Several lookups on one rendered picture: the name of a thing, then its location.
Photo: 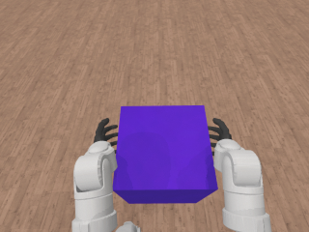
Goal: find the robot right forearm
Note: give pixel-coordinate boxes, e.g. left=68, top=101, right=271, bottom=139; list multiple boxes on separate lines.
left=213, top=138, right=272, bottom=232

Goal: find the robot right hand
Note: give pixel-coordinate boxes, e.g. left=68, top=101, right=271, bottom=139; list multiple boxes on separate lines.
left=208, top=118, right=232, bottom=156

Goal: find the left robot shin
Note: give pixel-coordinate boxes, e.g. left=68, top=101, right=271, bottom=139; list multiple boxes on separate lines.
left=124, top=221, right=134, bottom=225

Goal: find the carton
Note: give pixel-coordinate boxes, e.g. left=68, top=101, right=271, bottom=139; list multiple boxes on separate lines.
left=112, top=105, right=218, bottom=204

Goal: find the robot left hand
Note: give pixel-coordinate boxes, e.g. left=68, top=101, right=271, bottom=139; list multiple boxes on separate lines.
left=94, top=118, right=119, bottom=154

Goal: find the robot left forearm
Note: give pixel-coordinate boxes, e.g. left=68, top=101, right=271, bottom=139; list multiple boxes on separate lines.
left=71, top=140, right=118, bottom=232

